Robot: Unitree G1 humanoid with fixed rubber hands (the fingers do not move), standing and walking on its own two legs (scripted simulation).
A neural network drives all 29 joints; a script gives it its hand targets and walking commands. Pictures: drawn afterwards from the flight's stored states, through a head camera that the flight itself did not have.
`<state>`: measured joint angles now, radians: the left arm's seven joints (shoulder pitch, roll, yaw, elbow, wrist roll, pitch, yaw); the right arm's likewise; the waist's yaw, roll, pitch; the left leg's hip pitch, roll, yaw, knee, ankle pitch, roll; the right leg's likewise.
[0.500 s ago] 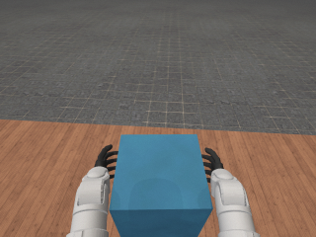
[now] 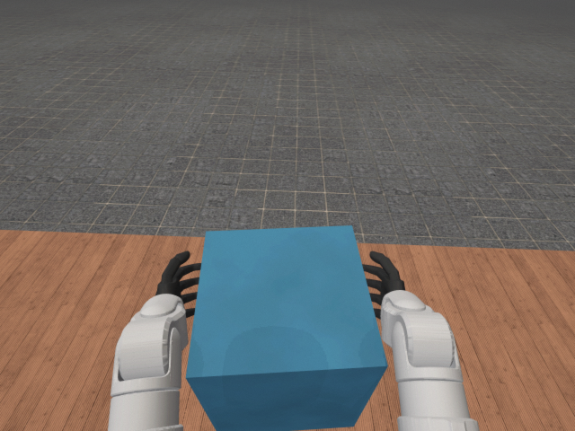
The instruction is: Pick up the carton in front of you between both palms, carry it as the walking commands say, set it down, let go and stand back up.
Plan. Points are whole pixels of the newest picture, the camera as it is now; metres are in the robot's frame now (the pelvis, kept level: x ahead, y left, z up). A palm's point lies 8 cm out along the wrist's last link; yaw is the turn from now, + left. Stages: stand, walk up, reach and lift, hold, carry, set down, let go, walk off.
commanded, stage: carry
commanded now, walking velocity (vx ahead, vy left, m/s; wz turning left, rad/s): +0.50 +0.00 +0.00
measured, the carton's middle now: (283, 333) +0.29 +0.01 +0.01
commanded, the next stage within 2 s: none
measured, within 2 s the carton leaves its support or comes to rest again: neither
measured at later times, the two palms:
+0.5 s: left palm (184, 196) +0.52 +0.19 +0.09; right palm (347, 201) +0.51 -0.11 +0.09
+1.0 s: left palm (211, 131) +0.81 +0.18 +0.08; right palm (328, 129) +0.84 -0.11 +0.07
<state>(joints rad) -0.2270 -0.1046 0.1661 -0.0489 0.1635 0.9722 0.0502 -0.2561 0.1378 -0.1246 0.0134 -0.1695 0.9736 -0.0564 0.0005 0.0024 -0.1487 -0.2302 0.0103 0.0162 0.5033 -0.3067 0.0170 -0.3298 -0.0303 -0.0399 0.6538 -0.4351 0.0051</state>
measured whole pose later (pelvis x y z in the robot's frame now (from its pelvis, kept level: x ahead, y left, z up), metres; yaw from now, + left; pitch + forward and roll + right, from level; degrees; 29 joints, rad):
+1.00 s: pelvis +0.57 +0.00 +0.01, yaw +5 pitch +4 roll +1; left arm -0.12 -0.13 0.11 -0.31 0.11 1.16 0.09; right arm -0.11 0.13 -0.08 -0.31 -0.12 1.19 -0.09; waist 0.05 -0.01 -0.06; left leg -0.58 0.11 0.09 0.95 -0.26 0.01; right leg -0.22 -0.03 -0.24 0.34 -0.20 -0.07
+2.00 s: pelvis +1.18 +0.07 -0.01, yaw +4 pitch +6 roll +1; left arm -0.65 -0.04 0.24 -0.01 0.04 1.17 0.14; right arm -0.64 0.05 -0.24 -0.04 -0.09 1.21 -0.13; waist 0.08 -0.01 0.10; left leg -0.66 0.03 -0.02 0.98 -0.36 0.04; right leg -0.34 0.04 -0.12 0.55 -0.32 -0.11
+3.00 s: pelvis +1.85 +0.21 -0.13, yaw +6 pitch +5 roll +1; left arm -0.55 -0.02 0.18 0.03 0.02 1.12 0.14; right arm -0.54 0.06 -0.20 0.01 -0.08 1.14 -0.11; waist 0.09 -0.05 -0.03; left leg -0.56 0.02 0.00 1.03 -0.40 0.01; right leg -0.28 0.05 -0.12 0.40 -0.21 -0.11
